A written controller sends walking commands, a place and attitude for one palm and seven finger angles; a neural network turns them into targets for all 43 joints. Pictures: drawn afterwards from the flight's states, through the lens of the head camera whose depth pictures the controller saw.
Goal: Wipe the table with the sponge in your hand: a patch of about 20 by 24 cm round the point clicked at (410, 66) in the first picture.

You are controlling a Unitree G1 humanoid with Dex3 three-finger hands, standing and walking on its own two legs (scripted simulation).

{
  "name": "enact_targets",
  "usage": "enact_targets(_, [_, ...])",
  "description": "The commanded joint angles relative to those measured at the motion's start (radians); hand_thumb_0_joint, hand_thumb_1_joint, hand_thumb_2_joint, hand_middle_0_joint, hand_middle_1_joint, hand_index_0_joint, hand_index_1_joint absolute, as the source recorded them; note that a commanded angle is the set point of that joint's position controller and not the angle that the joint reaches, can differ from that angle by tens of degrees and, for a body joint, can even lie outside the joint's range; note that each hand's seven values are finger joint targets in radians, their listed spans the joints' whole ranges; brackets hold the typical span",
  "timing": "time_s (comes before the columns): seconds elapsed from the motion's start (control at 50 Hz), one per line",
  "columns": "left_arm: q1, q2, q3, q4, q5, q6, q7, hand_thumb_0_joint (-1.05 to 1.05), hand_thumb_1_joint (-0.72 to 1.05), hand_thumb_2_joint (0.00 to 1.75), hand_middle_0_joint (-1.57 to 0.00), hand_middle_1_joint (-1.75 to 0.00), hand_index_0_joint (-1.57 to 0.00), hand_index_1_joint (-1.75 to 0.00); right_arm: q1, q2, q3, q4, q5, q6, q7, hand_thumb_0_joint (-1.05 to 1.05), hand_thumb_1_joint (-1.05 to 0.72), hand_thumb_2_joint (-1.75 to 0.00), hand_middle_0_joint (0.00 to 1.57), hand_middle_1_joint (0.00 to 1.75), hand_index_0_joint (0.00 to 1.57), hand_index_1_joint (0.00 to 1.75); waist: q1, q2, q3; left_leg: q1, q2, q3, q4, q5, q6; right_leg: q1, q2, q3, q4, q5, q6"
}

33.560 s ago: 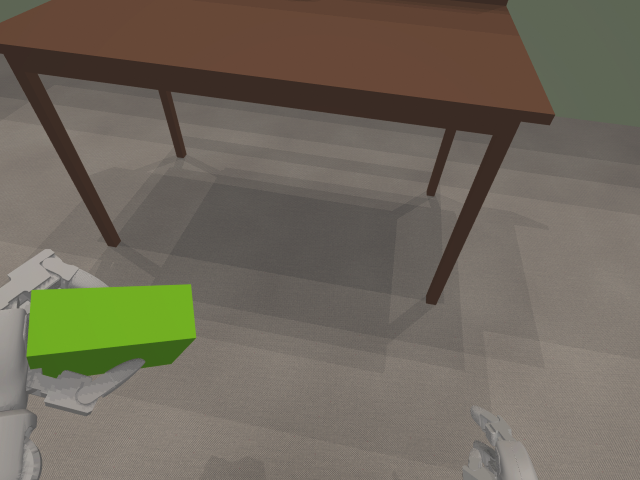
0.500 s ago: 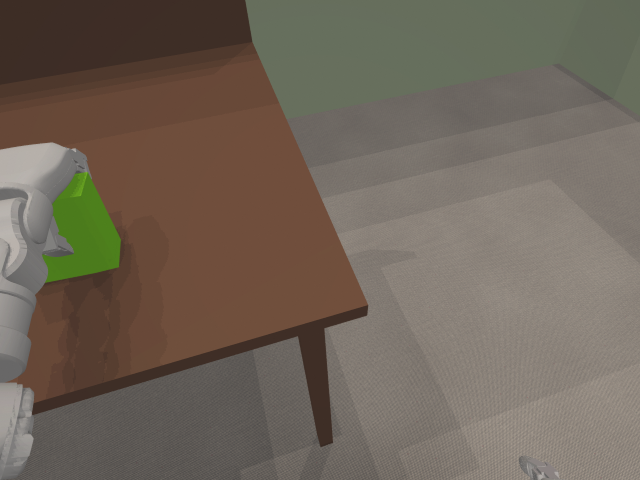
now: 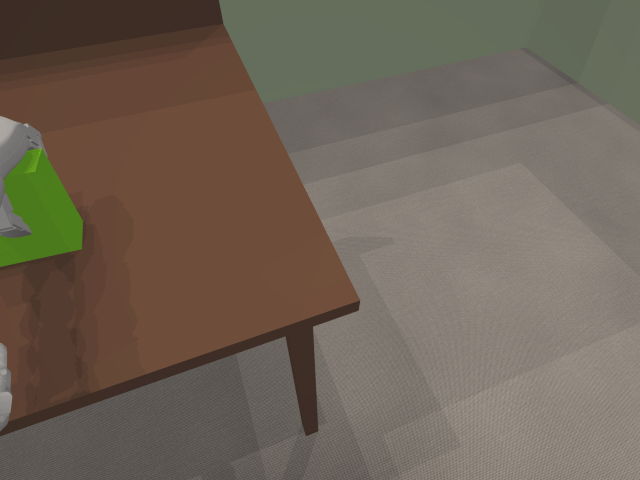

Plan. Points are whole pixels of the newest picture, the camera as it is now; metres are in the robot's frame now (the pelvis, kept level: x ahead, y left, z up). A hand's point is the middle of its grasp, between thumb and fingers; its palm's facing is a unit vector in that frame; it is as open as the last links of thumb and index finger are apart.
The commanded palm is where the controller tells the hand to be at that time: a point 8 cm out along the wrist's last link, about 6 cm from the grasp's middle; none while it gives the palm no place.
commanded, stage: slide back across to the first lane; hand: left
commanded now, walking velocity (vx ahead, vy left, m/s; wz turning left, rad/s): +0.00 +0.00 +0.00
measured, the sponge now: (22, 223) +0.39 +0.39 +0.11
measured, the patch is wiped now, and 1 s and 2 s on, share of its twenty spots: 0.95 0.95 0.95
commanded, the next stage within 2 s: wipe back along the first lane in 0.66 s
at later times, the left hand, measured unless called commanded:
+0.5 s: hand out of the picture +0.39 +0.44 +0.16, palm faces -0.11 +0.02 -0.99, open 9.7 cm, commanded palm +0.38 +0.45 +0.21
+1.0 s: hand out of the picture +0.37 +0.45 +0.16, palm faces -0.10 +0.05 -0.99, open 9.7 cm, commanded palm +0.34 +0.45 +0.21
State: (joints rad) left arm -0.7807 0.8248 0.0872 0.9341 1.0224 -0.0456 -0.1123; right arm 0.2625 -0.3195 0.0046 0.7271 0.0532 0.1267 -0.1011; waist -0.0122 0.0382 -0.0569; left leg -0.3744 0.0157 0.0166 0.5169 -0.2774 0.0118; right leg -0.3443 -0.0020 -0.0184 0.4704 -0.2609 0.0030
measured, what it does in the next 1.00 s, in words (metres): stands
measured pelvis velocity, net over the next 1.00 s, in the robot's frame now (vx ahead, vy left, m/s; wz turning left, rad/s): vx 0.01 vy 0.03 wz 0.02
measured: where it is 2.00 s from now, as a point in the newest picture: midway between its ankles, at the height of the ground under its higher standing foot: outside the picture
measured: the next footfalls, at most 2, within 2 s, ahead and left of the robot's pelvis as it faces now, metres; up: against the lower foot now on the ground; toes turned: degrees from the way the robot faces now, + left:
none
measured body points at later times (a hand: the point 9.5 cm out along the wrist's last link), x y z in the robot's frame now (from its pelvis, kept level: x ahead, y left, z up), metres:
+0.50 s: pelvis +0.01 +0.02 +0.00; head +0.05 +0.01 +0.45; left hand +0.40 +0.43 +0.21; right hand +0.08 -0.27 -0.12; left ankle -0.02 +0.11 -0.74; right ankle -0.02 -0.13 -0.74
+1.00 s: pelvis +0.01 +0.03 +0.00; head +0.06 +0.03 +0.45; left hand +0.37 +0.44 +0.21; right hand +0.12 -0.25 -0.12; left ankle -0.02 +0.11 -0.74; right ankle -0.02 -0.13 -0.74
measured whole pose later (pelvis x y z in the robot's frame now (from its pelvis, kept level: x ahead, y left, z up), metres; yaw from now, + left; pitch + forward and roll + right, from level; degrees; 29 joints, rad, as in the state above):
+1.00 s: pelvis +0.01 +0.03 +0.00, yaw +1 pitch +8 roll -2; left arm -0.61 0.89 0.21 0.74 0.97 -0.20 -0.15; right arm 0.24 -0.31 -0.02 0.69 0.05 0.18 -0.08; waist 0.03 0.05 -0.04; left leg -0.37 -0.02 0.01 0.52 -0.29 0.05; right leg -0.31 -0.03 -0.03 0.42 -0.24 0.02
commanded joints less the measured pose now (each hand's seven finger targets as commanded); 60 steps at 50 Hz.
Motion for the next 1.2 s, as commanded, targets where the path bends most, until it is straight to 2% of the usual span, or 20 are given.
enact_targets(0.0, [-0.245,0.260,0.020,-0.064,0.041,0.000,0.027,0.00,0.10,1.30,-1.20,-1.60,-1.20,-1.60,0.026,-0.161,-0.063,-0.089,-0.005,-0.027,-0.007,0.00,-0.90,-0.90,0.20,0.30,0.20,0.30,0.002,-0.014,-0.234,0.061,-0.049,0.038,-0.037,0.279,0.026,0.132,0.045,-0.008,-0.029,0.294,-0.054])
enact_targets(0.12, [-0.275,0.341,0.086,-0.087,0.040,-0.019,0.037,0.00,0.10,1.30,-1.20,-1.60,-1.20,-1.60,0.027,-0.163,-0.066,-0.097,-0.005,-0.017,-0.010,0.00,-0.90,-0.90,0.20,0.30,0.20,0.30,0.019,0.006,-0.265,0.074,-0.043,0.024,-0.054,0.298,0.023,0.152,0.049,-0.013,-0.029,0.271,-0.062])
enact_targets(0.2, [-0.303,0.371,0.094,-0.067,0.039,-0.014,0.048,0.00,0.10,1.30,-1.20,-1.60,-1.20,-1.60,0.026,-0.163,-0.061,-0.092,0.000,-0.015,-0.011,0.00,-0.90,-0.90,0.20,0.30,0.20,0.30,0.009,0.003,-0.229,0.065,-0.045,0.025,-0.063,0.263,0.026,0.143,0.050,-0.014,-0.041,0.240,-0.058])
enact_targets(0.22, [-0.329,0.412,0.118,-0.085,0.046,-0.020,0.047,0.00,0.10,1.30,-1.20,-1.60,-1.20,-1.60,0.024,-0.167,-0.060,-0.095,-0.003,-0.015,-0.012,0.00,-0.90,-0.90,0.20,0.30,0.20,0.30,0.019,0.036,-0.248,0.070,-0.044,0.020,-0.070,0.284,0.021,0.157,0.050,-0.013,-0.040,0.249,-0.064])
enact_targets(0.24, [-0.313,0.414,0.121,-0.061,0.048,-0.017,0.050,0.00,0.10,1.30,-1.20,-1.60,-1.20,-1.60,0.030,-0.164,-0.061,-0.092,-0.002,-0.013,-0.012,0.00,-0.90,-0.90,0.20,0.30,0.20,0.30,0.016,0.010,-0.254,0.073,-0.047,0.022,-0.064,0.285,0.026,0.163,0.050,-0.012,-0.037,0.250,-0.060])
enact_targets(0.32, [-0.292,0.450,0.161,-0.143,0.053,-0.033,0.046,0.00,0.10,1.30,-1.20,-1.60,-1.20,-1.60,0.019,-0.160,-0.066,-0.109,-0.006,-0.009,-0.007,0.00,-0.90,-0.90,0.20,0.30,0.20,0.30,0.042,0.086,-0.338,0.129,-0.042,0.016,-0.050,0.424,0.022,0.211,0.049,-0.010,-0.023,0.332,-0.066])
enact_targets(0.4, [-0.270,0.491,0.191,-0.130,0.030,-0.034,0.029,0.00,0.10,1.30,-1.20,-1.60,-1.20,-1.60,0.010,-0.166,-0.063,-0.110,-0.002,0.001,-0.009,0.00,-0.90,-0.90,0.20,0.30,0.20,0.30,0.029,0.038,-0.296,0.108,-0.048,0.025,-0.048,0.384,0.032,0.221,0.048,-0.012,-0.025,0.346,-0.058])
enact_targets(0.54, [-0.329,0.571,0.227,-0.153,0.041,-0.074,-0.010,0.00,0.10,1.30,-1.20,-1.60,-1.20,-1.60,0.014,-0.170,-0.063,-0.105,-0.002,0.005,-0.019,0.00,-0.90,-0.90,0.20,0.30,0.20,0.30,0.016,0.099,-0.284,0.142,-0.047,0.009,-0.042,0.435,0.032,0.190,0.050,-0.018,-0.036,0.334,-0.060])
enact_targets(0.58, [-0.329,0.522,0.189,-0.154,0.034,-0.090,-0.026,0.00,0.10,1.30,-1.20,-1.60,-1.20,-1.60,0.021,-0.167,-0.068,-0.103,-0.001,0.003,-0.022,0.00,-0.90,-0.90,0.20,0.30,0.20,0.30,0.001,0.092,-0.276,0.166,-0.044,0.008,-0.032,0.461,0.036,0.164,0.053,-0.021,-0.045,0.337,-0.058])
enact_targets(0.64, [-0.355,0.572,0.230,-0.191,0.027,-0.131,-0.049,0.00,0.10,1.30,-1.20,-1.60,-1.20,-1.60,0.035,-0.171,-0.075,-0.096,-0.003,0.006,-0.026,0.00,-0.90,-0.90,0.20,0.30,0.20,0.30,0.001,0.135,-0.316,0.215,-0.039,-0.001,-0.015,0.539,0.033,0.150,0.054,-0.021,-0.044,0.347,-0.057])
enact_targets(0.74, [-0.347,0.518,0.204,-0.191,0.009,-0.177,-0.065,0.00,0.10,1.30,-1.20,-1.60,-1.20,-1.60,0.045,-0.166,-0.079,-0.086,-0.005,0.014,-0.023,0.00,-0.90,-0.90,0.20,0.30,0.20,0.30,-0.007,0.153,-0.311,0.250,-0.028,-0.018,0.000,0.621,0.019,0.091,0.060,-0.033,-0.047,0.322,-0.055])
enact_targets(0.78, [-0.327,0.467,0.179,-0.244,-0.003,-0.189,-0.061,0.00,0.10,1.30,-1.20,-1.60,-1.20,-1.60,0.046,-0.163,-0.084,-0.094,-0.008,0.015,-0.016,0.00,-0.90,-0.90,0.20,0.30,0.20,0.30,0.000,0.159,-0.340,0.276,-0.026,-0.027,0.005,0.659,0.013,0.082,0.061,-0.033,-0.045,0.319,-0.056])
enact_targets(0.82, [-0.273,0.454,0.187,-0.319,-0.009,-0.197,-0.054,0.00,0.10,1.30,-1.20,-1.60,-1.20,-1.60,0.034,-0.162,-0.087,-0.113,-0.010,0.017,-0.011,0.00,-0.90,-0.90,0.20,0.30,0.20,0.30,0.020,0.199,-0.390,0.315,-0.018,-0.037,0.015,0.772,-0.001,0.093,0.061,-0.035,-0.034,0.349,-0.059])
enact_targets(0.84, [-0.217,0.463,0.217,-0.309,-0.019,-0.190,-0.043,0.00,0.10,1.30,-1.20,-1.60,-1.20,-1.60,0.036,-0.160,-0.091,-0.107,-0.010,0.022,-0.006,0.00,-0.90,-0.90,0.20,0.30,0.20,0.30,0.027,0.176,-0.390,0.320,-0.015,-0.044,0.024,0.789,-0.001,0.090,0.063,-0.036,-0.028,0.336,-0.056])
enact_targets(0.86, [-0.211,0.421,0.190,-0.344,-0.033,-0.186,-0.037,0.00,0.10,1.30,-1.20,-1.60,-1.20,-1.60,0.025,-0.159,-0.090,-0.113,-0.010,0.023,0.001,0.00,-0.90,-0.90,0.20,0.30,0.20,0.30,0.024,0.173,-0.384,0.321,-0.013,-0.046,0.023,0.784,-0.003,0.081,0.062,-0.038,-0.031,0.330,-0.053])
enact_targets(0.94, [-0.111,0.393,0.216,-0.362,-0.085,-0.137,-0.007,0.00,0.10,1.30,-1.20,-1.60,-1.20,-1.60,-0.015,-0.155,-0.081,-0.129,-0.003,0.025,0.011,0.00,-0.90,-0.90,0.20,0.30,0.20,0.30,0.040,0.094,-0.334,0.248,-0.019,-0.042,-0.007,0.664,0.009,0.131,0.052,-0.036,-0.031,0.315,-0.049])
enact_targets(1.02, [-0.093,0.442,0.259,-0.432,-0.071,-0.075,0.028,0.00,0.10,1.30,-1.20,-1.60,-1.20,-1.60,-0.063,-0.158,-0.069,-0.143,-0.009,0.020,0.017,0.00,-0.90,-0.90,0.20,0.30,0.20,0.30,0.075,0.112,-0.328,0.207,-0.024,-0.040,-0.038,0.631,-0.002,0.189,0.047,-0.034,-0.029,0.316,-0.058])
enact_targets(1.1, [-0.036,0.409,0.238,-0.419,-0.063,-0.006,0.040,0.00,0.10,1.30,-1.20,-1.60,-1.20,-1.60,-0.092,-0.150,-0.058,-0.142,-0.010,0.014,0.021,0.00,-0.90,-0.90,0.20,0.30,0.20,0.30,0.072,0.058,-0.281,0.172,-0.031,-0.026,-0.062,0.498,0.008,0.215,0.045,-0.035,-0.040,0.278,-0.054])
enact_targets(1.12, [-0.045,0.422,0.244,-0.443,-0.066,-0.001,0.034,0.00,0.10,1.30,-1.20,-1.60,-1.20,-1.60,-0.110,-0.154,-0.055,-0.151,-0.010,0.013,0.017,0.00,-0.90,-0.90,0.20,0.30,0.20,0.30,0.077,0.078,-0.284,0.168,-0.033,-0.025,-0.069,0.482,0.010,0.230,0.042,-0.030,-0.044,0.277,-0.057])
enact_targets(1.18, [-0.041,0.398,0.207,-0.400,-0.059,0.026,0.021,0.00,0.10,1.30,-1.20,-1.60,-1.20,-1.60,-0.124,-0.148,-0.045,-0.143,-0.006,0.008,0.007,0.00,-0.90,-0.90,0.20,0.30,0.20,0.30,0.059,0.036,-0.218,0.137,-0.044,-0.018,-0.097,0.310,0.018,0.211,0.045,-0.036,-0.060,0.197,-0.056])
